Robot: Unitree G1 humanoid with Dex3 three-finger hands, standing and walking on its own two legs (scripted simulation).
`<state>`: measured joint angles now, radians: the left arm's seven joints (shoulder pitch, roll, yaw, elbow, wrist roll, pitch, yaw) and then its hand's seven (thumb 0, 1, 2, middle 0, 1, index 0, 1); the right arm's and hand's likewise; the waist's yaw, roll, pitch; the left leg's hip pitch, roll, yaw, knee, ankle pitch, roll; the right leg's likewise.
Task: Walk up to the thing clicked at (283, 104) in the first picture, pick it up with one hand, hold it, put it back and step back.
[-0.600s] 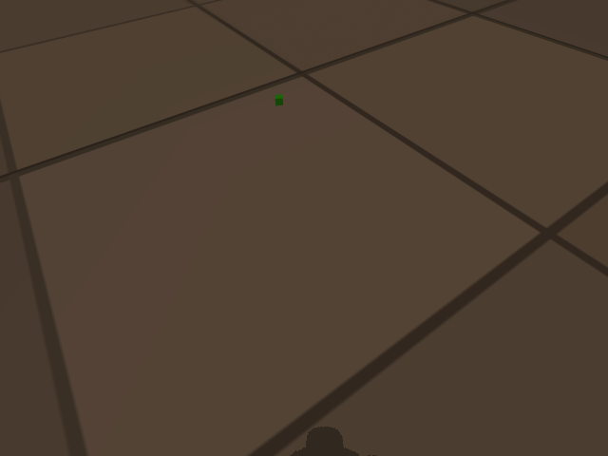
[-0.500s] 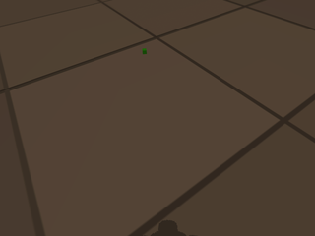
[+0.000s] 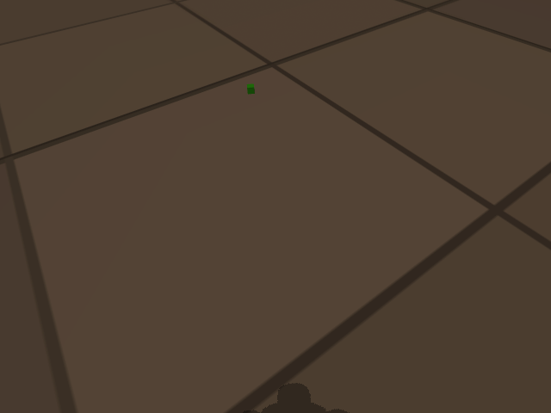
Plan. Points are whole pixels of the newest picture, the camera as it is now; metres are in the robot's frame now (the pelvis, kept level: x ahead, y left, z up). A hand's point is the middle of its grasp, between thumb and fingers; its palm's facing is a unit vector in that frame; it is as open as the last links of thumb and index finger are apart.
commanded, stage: stand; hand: left
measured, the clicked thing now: (250, 88) +2.27 +0.24 -0.76
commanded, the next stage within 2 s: walk up in 0.52 s
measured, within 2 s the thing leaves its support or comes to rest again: neither
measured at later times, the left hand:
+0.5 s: hand out of the picture +0.08 +0.25 -0.16, palm faces -0.03 -0.94 -0.35, open 7.4 cm
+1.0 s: hand (87, 388) +0.20 +0.36 -0.16, palm faces -0.05 -0.94 -0.35, open 7.4 cm
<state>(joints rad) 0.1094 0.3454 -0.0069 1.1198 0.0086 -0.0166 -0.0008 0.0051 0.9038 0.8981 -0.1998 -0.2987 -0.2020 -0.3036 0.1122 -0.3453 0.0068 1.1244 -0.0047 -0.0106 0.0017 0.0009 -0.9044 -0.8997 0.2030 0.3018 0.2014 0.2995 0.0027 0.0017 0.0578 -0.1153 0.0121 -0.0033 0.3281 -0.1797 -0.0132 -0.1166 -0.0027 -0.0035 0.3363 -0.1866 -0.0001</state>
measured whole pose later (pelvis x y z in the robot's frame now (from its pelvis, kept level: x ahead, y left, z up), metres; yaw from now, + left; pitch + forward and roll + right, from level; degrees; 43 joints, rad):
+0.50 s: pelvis +0.00 +0.00 +0.00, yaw +0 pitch -2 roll +0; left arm 0.11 0.35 -0.01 1.12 0.01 -0.02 0.00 0.01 0.90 0.90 -0.20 -0.30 -0.20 -0.30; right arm 0.11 -0.34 0.01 1.12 0.00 -0.01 0.00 0.00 -0.90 -0.90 0.20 0.30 0.20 0.30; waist 0.00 0.00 0.06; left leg -0.11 0.01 -0.01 0.32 -0.18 -0.01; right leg -0.11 0.00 -0.01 0.32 -0.19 0.00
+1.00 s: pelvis +0.14 +0.07 -0.01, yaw -2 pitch -2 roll +1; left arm 0.24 0.49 0.06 1.02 0.02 -0.04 -0.09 0.01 0.91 0.90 -0.20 -0.30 -0.20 -0.30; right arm 0.25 -0.42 -0.08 0.96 -0.01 -0.09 0.06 0.00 -0.90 -0.90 0.20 0.30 0.20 0.30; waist 0.00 -0.08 0.00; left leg -0.16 0.03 0.13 0.45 -0.26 0.02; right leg -0.46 -0.04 0.03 1.02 -0.32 -0.01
